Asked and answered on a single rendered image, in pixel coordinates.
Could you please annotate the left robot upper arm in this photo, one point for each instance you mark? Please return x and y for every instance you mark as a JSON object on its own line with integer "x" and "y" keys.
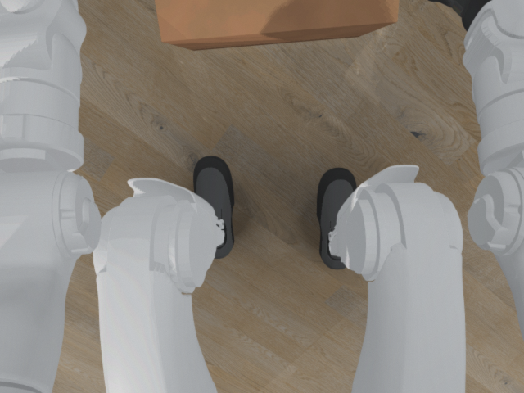
{"x": 48, "y": 219}

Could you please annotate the left robot shin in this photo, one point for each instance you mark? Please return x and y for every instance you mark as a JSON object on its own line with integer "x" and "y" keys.
{"x": 156, "y": 187}

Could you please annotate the robot left forearm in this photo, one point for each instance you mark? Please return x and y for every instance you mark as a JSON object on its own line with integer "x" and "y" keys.
{"x": 40, "y": 77}

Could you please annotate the right robot upper arm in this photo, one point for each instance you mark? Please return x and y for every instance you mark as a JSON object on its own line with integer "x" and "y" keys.
{"x": 496, "y": 223}

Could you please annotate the carton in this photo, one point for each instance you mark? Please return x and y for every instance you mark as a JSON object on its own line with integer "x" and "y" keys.
{"x": 213, "y": 24}

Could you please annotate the robot right hand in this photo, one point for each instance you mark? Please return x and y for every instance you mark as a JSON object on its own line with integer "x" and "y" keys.
{"x": 467, "y": 9}

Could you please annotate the robot left thigh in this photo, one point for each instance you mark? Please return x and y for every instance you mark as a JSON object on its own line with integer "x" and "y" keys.
{"x": 157, "y": 250}

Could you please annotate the robot right forearm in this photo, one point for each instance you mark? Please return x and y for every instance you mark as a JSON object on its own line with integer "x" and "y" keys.
{"x": 494, "y": 57}

